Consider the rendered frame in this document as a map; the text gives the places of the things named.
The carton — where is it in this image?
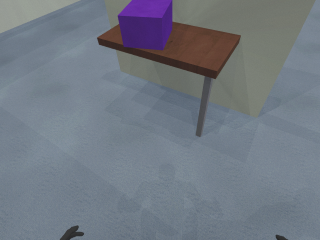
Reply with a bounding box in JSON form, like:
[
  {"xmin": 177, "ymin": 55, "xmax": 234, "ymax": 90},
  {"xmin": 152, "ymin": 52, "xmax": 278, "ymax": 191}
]
[{"xmin": 118, "ymin": 0, "xmax": 173, "ymax": 51}]

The table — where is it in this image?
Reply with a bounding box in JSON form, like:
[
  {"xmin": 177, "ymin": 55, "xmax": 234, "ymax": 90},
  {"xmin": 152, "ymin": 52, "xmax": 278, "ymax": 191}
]
[{"xmin": 97, "ymin": 22, "xmax": 241, "ymax": 137}]

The robot left hand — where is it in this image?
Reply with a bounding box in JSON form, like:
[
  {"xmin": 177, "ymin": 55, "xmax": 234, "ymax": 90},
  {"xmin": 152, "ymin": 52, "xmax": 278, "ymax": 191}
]
[{"xmin": 60, "ymin": 225, "xmax": 84, "ymax": 240}]

